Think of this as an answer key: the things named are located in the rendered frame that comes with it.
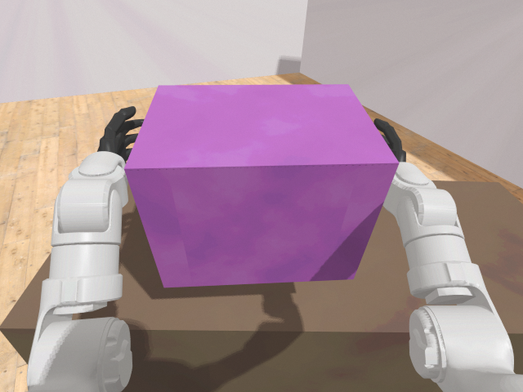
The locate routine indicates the robot left hand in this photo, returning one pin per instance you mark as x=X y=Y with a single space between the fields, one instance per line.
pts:
x=115 y=139

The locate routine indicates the robot right upper arm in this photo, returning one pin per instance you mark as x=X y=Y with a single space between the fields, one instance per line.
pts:
x=462 y=348

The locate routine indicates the carton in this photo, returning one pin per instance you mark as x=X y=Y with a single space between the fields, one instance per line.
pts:
x=244 y=184

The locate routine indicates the pedestal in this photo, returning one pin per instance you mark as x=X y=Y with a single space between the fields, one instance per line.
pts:
x=319 y=336

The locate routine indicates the robot left upper arm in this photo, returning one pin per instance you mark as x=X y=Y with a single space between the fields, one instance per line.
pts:
x=84 y=355

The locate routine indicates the robot right hand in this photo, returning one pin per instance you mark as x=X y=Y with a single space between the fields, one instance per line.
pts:
x=391 y=138

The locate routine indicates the left robot forearm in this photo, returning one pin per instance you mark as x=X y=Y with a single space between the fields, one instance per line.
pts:
x=86 y=232

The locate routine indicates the right robot forearm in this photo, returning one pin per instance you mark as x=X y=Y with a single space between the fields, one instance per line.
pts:
x=440 y=268

